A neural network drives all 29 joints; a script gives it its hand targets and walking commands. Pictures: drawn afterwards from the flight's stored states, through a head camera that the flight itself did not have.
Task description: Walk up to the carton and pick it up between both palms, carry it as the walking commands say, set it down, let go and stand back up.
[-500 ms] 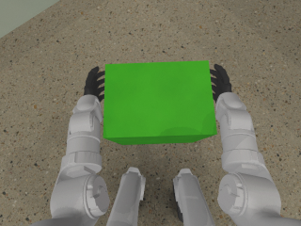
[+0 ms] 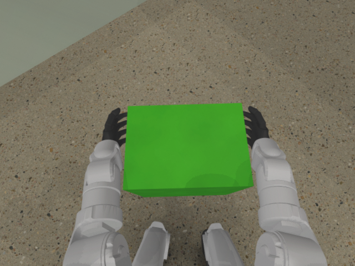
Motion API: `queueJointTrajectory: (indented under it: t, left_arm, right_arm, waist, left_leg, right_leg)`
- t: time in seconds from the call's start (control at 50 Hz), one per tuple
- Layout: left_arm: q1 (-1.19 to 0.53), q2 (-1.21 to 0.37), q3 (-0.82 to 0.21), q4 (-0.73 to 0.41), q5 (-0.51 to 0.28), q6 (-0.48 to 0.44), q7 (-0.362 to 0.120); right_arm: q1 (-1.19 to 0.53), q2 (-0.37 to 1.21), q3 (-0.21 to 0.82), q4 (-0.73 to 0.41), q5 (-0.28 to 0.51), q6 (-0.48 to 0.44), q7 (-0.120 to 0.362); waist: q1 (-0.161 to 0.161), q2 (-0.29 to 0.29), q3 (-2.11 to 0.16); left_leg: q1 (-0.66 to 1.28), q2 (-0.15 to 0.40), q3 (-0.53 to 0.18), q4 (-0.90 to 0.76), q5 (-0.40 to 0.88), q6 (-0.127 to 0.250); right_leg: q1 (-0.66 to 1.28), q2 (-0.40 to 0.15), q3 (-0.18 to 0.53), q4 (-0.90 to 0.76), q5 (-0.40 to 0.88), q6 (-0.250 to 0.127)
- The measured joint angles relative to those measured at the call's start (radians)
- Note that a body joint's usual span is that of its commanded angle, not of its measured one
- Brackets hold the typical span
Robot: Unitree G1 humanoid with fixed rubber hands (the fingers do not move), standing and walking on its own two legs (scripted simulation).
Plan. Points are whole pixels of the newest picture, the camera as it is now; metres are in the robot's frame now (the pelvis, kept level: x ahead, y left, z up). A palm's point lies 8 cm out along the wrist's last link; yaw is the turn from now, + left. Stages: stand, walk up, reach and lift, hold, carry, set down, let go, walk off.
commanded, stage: reach and lift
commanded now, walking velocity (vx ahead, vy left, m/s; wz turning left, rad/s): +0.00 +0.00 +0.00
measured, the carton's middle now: (185, 157) +0.38 +0.01 -0.12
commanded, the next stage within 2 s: none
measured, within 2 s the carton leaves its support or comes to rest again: neither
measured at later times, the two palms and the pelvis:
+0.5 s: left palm (100, 142) +0.37 +0.18 +0.02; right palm (273, 139) +0.38 -0.16 +0.02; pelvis +0.02 +0.00 +0.06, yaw +0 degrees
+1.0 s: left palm (82, 141) +0.35 +0.18 +0.09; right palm (291, 136) +0.36 -0.16 +0.09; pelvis +0.04 +0.00 +0.10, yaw +0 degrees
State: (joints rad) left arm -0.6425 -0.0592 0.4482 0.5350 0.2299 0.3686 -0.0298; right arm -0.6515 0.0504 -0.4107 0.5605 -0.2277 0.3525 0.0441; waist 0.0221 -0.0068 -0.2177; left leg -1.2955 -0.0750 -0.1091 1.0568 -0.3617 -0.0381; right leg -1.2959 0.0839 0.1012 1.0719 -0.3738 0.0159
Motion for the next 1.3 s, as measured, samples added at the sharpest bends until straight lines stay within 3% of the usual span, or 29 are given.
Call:
queueJointTrajectory:
  t: [0.76,1.3]
  left_arm:
    - [0.258,-0.061,-0.055,-0.115,0.025,0.057,-0.013]
    - [0.369,-0.065,-0.131,-0.229,0.026,0.223,-0.012]
  right_arm:
    - [0.238,0.042,0.062,-0.094,-0.034,0.06,0.033]
    - [0.355,0.047,0.122,-0.214,-0.029,0.224,0.04]
  waist:
    - [-0.003,0.01,0.089]
    - [0.002,0.011,0.173]
  left_leg:
    - [0.621,0.023,-0.014,-0.456,0.131,0.016]
    - [1.075,0.039,-0.015,-0.686,0.188,0.024]
  right_leg:
    - [0.621,-0.026,0.015,-0.455,0.129,-0.011]
    - [1.077,-0.039,0.017,-0.687,0.186,-0.018]
